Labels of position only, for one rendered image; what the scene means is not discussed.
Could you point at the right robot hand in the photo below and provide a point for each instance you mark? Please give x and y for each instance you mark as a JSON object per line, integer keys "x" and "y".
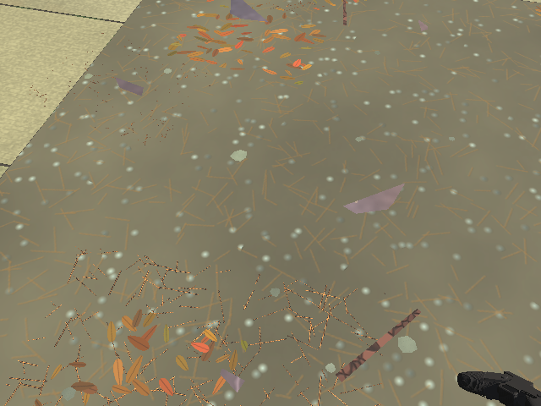
{"x": 508, "y": 388}

